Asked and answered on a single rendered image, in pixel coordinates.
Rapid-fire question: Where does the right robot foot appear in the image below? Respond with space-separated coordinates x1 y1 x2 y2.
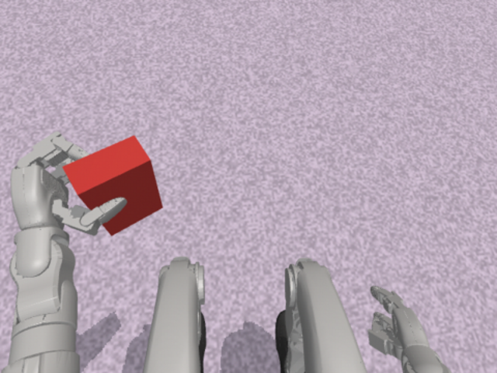
276 310 305 373

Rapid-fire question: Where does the carton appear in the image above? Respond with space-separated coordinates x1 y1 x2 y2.
62 136 163 235

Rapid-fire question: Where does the left robot hand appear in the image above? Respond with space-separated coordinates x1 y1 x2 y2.
11 131 127 236

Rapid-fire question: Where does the left robot arm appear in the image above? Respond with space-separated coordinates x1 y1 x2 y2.
2 225 80 373

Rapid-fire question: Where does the right robot hand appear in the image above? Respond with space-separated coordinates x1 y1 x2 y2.
368 286 430 361

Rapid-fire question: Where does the right robot arm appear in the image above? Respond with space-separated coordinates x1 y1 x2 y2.
401 345 451 373

